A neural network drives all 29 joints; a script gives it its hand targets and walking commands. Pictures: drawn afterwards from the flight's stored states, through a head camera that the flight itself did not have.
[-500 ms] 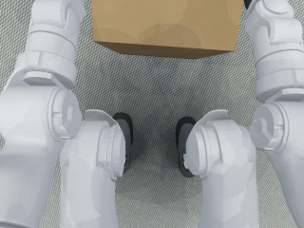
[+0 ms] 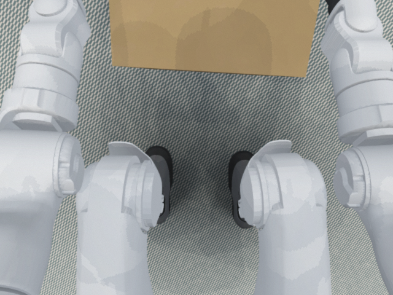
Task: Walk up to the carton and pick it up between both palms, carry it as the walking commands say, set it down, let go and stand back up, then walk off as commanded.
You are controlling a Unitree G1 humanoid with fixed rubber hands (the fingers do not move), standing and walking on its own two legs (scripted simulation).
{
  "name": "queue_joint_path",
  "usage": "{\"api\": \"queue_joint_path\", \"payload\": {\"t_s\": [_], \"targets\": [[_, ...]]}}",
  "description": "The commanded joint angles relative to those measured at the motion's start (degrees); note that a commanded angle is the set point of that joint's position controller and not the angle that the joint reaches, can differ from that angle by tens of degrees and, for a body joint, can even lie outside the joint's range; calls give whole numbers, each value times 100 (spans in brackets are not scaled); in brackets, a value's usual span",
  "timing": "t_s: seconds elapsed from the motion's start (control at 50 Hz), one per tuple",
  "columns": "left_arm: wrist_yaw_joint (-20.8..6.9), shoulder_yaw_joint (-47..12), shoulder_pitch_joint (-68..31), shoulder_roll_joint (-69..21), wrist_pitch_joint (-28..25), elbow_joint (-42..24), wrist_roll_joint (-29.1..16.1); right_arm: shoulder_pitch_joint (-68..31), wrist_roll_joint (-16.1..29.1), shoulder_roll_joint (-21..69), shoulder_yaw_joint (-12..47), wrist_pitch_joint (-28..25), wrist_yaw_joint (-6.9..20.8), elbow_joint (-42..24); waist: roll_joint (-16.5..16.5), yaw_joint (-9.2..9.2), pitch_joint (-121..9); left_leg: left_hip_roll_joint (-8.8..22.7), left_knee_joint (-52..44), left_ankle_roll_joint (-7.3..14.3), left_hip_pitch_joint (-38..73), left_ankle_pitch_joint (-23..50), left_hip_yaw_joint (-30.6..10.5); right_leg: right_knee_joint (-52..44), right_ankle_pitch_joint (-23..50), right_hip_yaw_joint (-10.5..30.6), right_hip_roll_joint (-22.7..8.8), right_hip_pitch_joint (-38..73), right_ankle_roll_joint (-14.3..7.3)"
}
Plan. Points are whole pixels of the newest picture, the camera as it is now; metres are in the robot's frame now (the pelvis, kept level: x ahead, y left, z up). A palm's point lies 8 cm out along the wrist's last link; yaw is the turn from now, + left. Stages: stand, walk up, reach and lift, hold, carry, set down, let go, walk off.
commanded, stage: set down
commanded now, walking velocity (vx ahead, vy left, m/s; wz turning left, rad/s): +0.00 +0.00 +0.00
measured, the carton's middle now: out of the picture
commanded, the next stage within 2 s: let go in 1.34 s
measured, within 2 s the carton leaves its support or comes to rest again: neither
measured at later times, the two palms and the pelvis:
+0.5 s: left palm out of the picture +0.56 +0.20 -0.04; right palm out of the picture +0.54 -0.20 -0.04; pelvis -0.02 +0.00 +0.09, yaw +0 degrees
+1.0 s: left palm out of the picture +0.55 +0.19 +0.11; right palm out of the picture +0.53 -0.21 +0.11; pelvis -0.02 +0.01 +0.21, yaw +0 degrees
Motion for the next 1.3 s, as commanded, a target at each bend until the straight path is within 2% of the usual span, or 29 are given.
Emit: {"api": "queue_joint_path", "payload": {"t_s": [0.0, 0.06, 0.12, 0.14, 0.16, 0.26, 0.3, 0.32, 0.36, 0.44, 0.46, 0.48, 0.5, 0.58, 0.6, 0.62, 0.64, 0.72, 0.78, 0.86, 0.9, 0.94, 1.06, 1.1, 1.14, 1.18, 1.2, 1.22, 1.28], "targets": [[8, -71, -2170, 956, -75, -1676, -180, -2342, 194, -1205, -140, -39, 5, -1510, 237, -170, -11368, -62, -821, 33, 5032, 3174, 109, -1295, 3491, 11, 16, 4669, 95], [35, -16, -2080, 909, 168, -2197, -258, -2642, 227, -1334, -232, 161, -37, -2612, 230, -40, -11846, -147, -984, 58, 5100, 3110, 254, -1616, 3490, 58, 37, 5269, 69], [-23, 330, -1810, 1093, 373, -1258, 8, -2040, -99, -1049, -325, 440, -67, -1517, -135, -66, -10553, -126, -1227, 118, 4151, 2126, 285, -1842, 2640, 4, 27, 4746, 117], [-33, 476, -1792, 1123, 329, -1811, 147, -1937, 85, -707, -79, 520, -15, -1645, -141, 374, -10775, -159, -1322, 134, 4527, 2204, 363, -1960, 2524, 49, 2, 4947, 135], [-11, 557, -1888, 1202, 336, -2085, 187, -1997, -25, -931, -317, 505, -39, -2099, -196, 149, -11477, -151, -1307, 89, 4614, 2429, 348, -1952, 3000, 53, 10, 5381, 177], [-21, 580, -1856, 1139, 540, -2178, 497, -1780, -91, -842, -396, 771, -60, -1783, 357, 285, -11219, -176, -1894, 90, 5119, 2277, 282, -2414, 2508, -5, 121, 4811, 97], [3, 591, -1858, 1108, 627, -2140, 411, -2209, -148, -1089, -489, 755, -55, -2504, -7, 179, -11618, -232, -2059, 139, 5371, 2475, 223, -2465, 2609, -158, 133, 4929, 167], [-6, 775, -1875, 1098, 671, -2278, 405, -2267, -17, -972, -304, 850, -80, -2592, -24, 440, -11815, -215, -1986, 107, 5030, 2436, 431, -2589, 2824, 60, 117, 5547, 124], [-1, 515, -2102, 1059, 759, -2864, 180, -2078, -269, -1249, -697, 886, -151, -2712, -89, -197, -12591, -335, -2159, 91, 5721, 2715, 311, -2630, 3093, -187, 168, 5702, 113], [-135, 562, -1831, 900, 923, -1886, 382, -2030, -333, -1013, -639, 1027, 83, -2004, 130, 19, -11317, -317, -2496, 55, 5321, 2382, 317, -3020, 2471, -154, 112, 4775, 91], [-129, 475, -1925, 881, 966, -2381, 293, -1942, -536, -1198, -853, 1040, 24, -2282, 31, -357, -11743, -335, -2674, 44, 5533, 2349, 245, -3167, 2624, -165, 99, 5374, 90], [-151, 463, -1877, 991, 1043, -2293, 299, -2021, -236, -1054, -739, 1086, 32, -2617, 100, -72, -12104, -282, -2796, 104, 5854, 2568, 227, -3220, 2824, -184, 157, 5582, 114], [-106, 321, -1836, 858, 1070, -2628, 233, -1964, -425, -1336, -1009, 1077, 18, -2776, 292, -376, -12663, -358, -2886, 27, 6452, 2798, 166, -3225, 2926, -308, 176, 5593, 82], [19, 491, -2059, 1123, 1328, -3312, 265, -1989, -320, -1592, -967, 1313, 105, -2994, 292, -314, -13089, -342, -3188, 28, 6934, 2814, 67, -3515, 2867, -254, 172, 5759, 63], [29, 502, -2192, 1178, 1408, -3126, 451, -2113, -176, -1351, -712, 1435, 168, -2626, 408, 31, -12781, -316, -3367, 55, 7067, 2532, 79, -3663, 2356, -287, 163, 5307, 71], [49, 358, -2048, 1111, 1427, -3644, 290, -2067, -283, -1664, -1016, 1418, 148, -3330, 420, -310, -13319, -326, -3416, -4, 7412, 2934, 68, -3697, 2877, -371, 185, 5802, 54], [39, 625, -1986, 1262, 1444, -3003, 382, -2274, -234, -1586, -944, 1447, 198, -3190, 214, -83, -12746, -277, -3457, 73, 7077, 2802, 129, -3809, 2704, -325, 182, 5508, 110], [-43, 525, -1849, 1064, 1584, -2934, 328, -1779, -285, -1436, -857, 1574, 253, -2784, -16, -353, -12890, -355, -3852, 72, 7297, 2706, 77, -4360, 2674, -216, 119, 6174, 96], [-36, 781, -1807, 1360, 1653, -3618, 301, -1711, 53, -1269, -701, 1707, 226, -3494, -116, 108, -13733, -317, -4052, 135, 7682, 3135, 127, -4504, 3330, -81, 157, 7104, 135], [-69, 839, -1757, 1460, 1763, -2995, 623, -1824, -179, -1549, -989, 1814, 332, -2629, 165, 183, -12560, -307, -4610, 85, 7516, 2607, 119, -4863, 2610, -148, 138, 6404, 106], [-121, 689, -2016, 1359, 1704, -3400, 524, -1850, -243, -1539, -1017, 1777, 361, -2919, 560, 22, -12694, -292, -4755, -12, 7945, 2879, 132, -5136, 2895, -60, 114, 6756, 67], [-183, 590, -1867, 1203, 1696, -2879, 354, -1826, -197, -1355, -953, 1707, 314, -2652, 16, -198, -12666, -271, -5002, 82, 7884, 2719, 51, -5364, 2886, -187, 132, 6994, 120], [-232, 772, -1876, 1306, 1621, -3224, 506, -2069, -282, -1422, -893, 1643, 360, -3287, -28, 83, -13037, -290, -5588, 105, 8476, 3078, 38, -6004, 3199, 1, 118, 7817, 138], [-226, 616, -1819, 1206, 1611, -3359, 334, -1924, -376, -1705, -1026, 1556, 305, -3277, -146, -296, -13294, -297, -5612, 45, 8719, 3396, -1, -6070, 3632, -90, 137, 7955, 134], [-318, 688, -1494, 1308, 1619, -2382, 545, -1670, -423, -1360, -935, 1644, 289, -2430, -125, 15, -12273, -276, -6031, 65, 8238, 3033, 48, -6417, 3316, 82, 79, 8064, 164], [-367, 445, -1609, 1002, 1608, -2693, 553, -1418, -520, -1240, -1176, 1565, 413, -2269, 320, -305, -11715, -207, -6439, 19, 8701, 2732, -80, -6760, 2966, -19, 58, 7777, 115], [-303, 712, -1747, 1291, 1513, -3262, 633, -1795, -371, -1295, -998, 1485, 412, -3365, -3, -17, -12956, -251, -6425, 65, 9291, 3491, -49, -6832, 3609, 29, 122, 8460, 167], [-336, 646, -1601, 1014, 1521, -2474, 618, -1987, -269, -1135, -789, 1461, 456, -2640, 264, 190, -11870, -246, -6458, 53, 8766, 3005, 16, -6788, 3135, 111, 31, 8105, 144], [-430, 748, -1303, 791, 1323, -2147, 942, -1412, -566, -816, -924, 1308, 528, -2113, 268, 61, -11470, -200, -6762, 9, 8880, 3070, -78, -7142, 3283, 114, -24, 8126, 160]]}}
